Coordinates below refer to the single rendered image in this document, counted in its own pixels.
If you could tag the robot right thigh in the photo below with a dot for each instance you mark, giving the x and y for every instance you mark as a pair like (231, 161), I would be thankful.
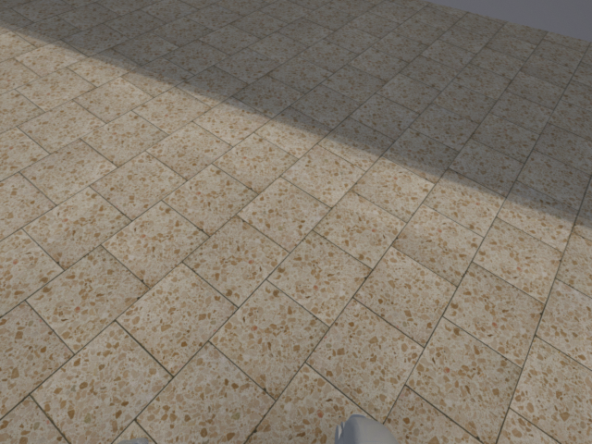
(360, 430)

